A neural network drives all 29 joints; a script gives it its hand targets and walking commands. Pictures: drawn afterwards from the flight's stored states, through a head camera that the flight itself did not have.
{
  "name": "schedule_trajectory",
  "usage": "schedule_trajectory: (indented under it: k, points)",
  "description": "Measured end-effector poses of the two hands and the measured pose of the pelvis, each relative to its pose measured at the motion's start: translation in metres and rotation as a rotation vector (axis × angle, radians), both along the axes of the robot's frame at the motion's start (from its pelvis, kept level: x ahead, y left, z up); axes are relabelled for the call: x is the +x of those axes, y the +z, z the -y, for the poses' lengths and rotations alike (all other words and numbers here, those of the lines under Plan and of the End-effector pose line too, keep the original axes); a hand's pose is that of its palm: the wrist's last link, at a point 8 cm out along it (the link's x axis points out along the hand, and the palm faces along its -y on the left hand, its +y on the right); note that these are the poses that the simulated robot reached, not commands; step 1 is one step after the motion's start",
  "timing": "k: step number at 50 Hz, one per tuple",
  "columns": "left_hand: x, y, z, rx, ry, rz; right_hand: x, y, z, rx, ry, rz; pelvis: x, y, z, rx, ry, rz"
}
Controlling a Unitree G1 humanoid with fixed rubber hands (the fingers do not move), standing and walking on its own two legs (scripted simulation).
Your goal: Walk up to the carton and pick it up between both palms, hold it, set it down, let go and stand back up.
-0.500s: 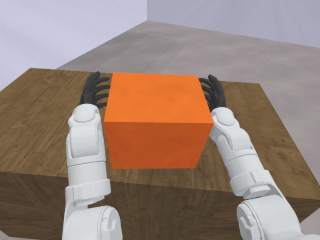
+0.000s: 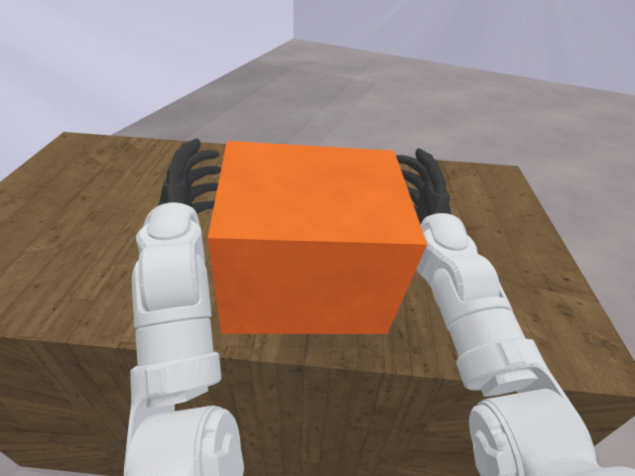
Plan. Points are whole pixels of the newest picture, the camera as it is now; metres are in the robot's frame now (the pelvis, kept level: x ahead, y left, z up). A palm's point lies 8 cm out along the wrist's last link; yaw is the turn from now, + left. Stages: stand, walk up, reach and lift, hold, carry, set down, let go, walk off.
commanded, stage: hold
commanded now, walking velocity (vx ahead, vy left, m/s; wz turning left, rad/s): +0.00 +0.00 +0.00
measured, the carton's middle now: (309, 240) +0.35 +0.01 +0.15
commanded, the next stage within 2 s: set down in 0.82 s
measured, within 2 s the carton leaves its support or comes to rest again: neither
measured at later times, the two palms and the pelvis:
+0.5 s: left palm (183, 204) +0.36 +0.15 +0.21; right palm (436, 209) +0.36 -0.15 +0.19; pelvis +0.00 +0.00 +0.00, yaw +0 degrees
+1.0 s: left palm (186, 206) +0.36 +0.15 +0.21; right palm (438, 218) +0.35 -0.15 +0.18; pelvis -0.01 +0.00 +0.00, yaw +0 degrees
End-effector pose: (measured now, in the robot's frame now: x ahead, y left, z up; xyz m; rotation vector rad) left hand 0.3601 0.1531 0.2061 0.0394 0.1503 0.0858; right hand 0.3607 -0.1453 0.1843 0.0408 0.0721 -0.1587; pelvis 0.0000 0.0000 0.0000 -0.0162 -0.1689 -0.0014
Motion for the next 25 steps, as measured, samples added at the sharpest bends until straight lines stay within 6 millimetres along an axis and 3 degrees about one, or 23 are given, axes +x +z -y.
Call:
schedule_trajectory:
  k: [15, 25]
  points:
    - [0.002, -0.012, 0.002, -0.006, 0.001, -0.018, 0.003, -0.006, 0.003, -0.012, 0.005, -0.017, 0.003, 0.000, 0.005, -0.003, 0.003, 0.007]
    - [-0.001, 0.005, 0.005, 0.005, -0.004, 0.040, -0.001, 0.007, 0.005, 0.004, -0.003, 0.039, 0.004, 0.000, 0.004, -0.002, 0.003, 0.006]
